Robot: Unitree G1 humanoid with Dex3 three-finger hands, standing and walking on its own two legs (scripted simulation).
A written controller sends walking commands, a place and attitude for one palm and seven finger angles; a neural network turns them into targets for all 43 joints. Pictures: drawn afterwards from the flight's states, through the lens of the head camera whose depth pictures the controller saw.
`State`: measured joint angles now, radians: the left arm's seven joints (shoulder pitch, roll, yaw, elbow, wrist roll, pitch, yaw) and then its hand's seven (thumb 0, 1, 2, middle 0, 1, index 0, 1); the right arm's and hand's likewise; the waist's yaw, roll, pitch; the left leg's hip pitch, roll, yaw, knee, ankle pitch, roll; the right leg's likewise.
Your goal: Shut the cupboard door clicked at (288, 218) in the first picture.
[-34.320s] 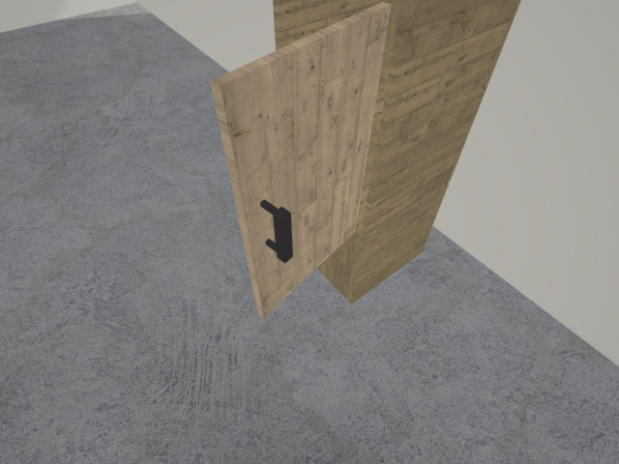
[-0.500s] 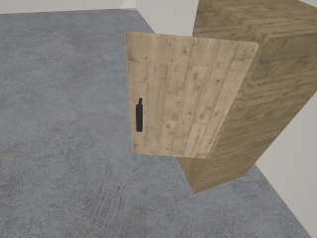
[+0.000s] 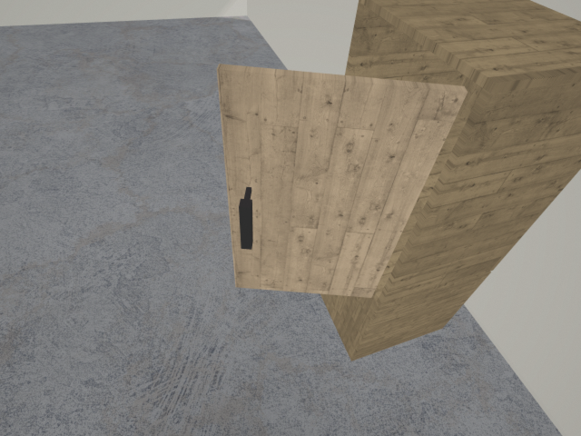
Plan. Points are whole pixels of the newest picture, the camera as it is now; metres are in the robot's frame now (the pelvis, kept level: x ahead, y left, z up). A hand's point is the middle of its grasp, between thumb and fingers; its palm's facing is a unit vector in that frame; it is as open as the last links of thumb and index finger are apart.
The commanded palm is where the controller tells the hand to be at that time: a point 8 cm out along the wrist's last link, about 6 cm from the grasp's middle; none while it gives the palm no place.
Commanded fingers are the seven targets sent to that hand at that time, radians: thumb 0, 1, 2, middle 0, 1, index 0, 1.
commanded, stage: look again from close up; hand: left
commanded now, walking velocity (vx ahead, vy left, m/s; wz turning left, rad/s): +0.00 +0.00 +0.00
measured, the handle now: (247, 218) +0.51 +0.12 -0.04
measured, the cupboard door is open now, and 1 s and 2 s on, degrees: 67 67 67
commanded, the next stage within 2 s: shuffle to correct the standing spot in 0.32 s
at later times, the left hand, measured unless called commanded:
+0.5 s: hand out of the picture +0.03 +0.15 -0.18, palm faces -0.01 -0.99 -0.17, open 7.4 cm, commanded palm none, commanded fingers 0.00 0.90 0.90 -0.20 -0.30 -0.20 -0.30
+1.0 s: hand out of the picture +0.05 +0.10 -0.18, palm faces +0.02 -0.99 -0.15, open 7.4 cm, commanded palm none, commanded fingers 0.00 0.90 0.90 -0.20 -0.30 -0.20 -0.30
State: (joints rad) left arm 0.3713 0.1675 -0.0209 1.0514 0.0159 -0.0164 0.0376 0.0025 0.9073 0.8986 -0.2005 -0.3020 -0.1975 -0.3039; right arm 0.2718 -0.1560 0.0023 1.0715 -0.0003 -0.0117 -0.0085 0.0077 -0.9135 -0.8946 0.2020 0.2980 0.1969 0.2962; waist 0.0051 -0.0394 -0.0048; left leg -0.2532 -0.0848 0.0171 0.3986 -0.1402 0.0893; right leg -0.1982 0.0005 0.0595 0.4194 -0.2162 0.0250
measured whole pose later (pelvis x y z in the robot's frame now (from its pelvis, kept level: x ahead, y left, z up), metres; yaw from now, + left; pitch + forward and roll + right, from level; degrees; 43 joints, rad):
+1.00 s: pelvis +0.07 -0.06 +0.00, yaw -2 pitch +1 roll +0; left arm 0.37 0.14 -0.01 1.07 0.00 -0.02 0.05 0.00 0.91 0.90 -0.20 -0.30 -0.20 -0.30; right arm 0.24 -0.15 -0.01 1.09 0.01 0.00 -0.05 0.01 -0.91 -0.89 0.20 0.30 0.20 0.30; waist 0.01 -0.04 0.02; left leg -0.20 0.02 0.03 0.51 -0.30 0.00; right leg -0.13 0.07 0.01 0.45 -0.31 -0.04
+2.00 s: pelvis +0.01 +0.01 +0.00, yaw -1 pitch -2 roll -1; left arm 0.28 0.26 -0.02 1.07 0.02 0.01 0.02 0.00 0.91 0.90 -0.20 -0.30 -0.20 -0.30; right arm 0.18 -0.26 -0.02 1.08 0.00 -0.01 0.00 0.01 -0.91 -0.89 0.20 0.30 0.20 0.30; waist 0.01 -0.03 0.05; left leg -0.22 -0.09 0.07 0.39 -0.16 0.11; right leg -0.17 -0.04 0.04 0.43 -0.23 0.04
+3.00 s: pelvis +0.04 -0.03 +0.00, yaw -2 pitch -1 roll +1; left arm 0.27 0.21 -0.01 1.11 0.02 0.03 0.01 0.00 0.91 0.90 -0.20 -0.30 -0.20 -0.30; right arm 0.21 -0.17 -0.01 1.15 -0.01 -0.01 -0.02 0.01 -0.91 -0.89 0.20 0.30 0.20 0.30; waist 0.00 -0.05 0.03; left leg -0.17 -0.06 0.08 0.38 -0.21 0.07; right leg -0.17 -0.03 0.01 0.49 -0.32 0.00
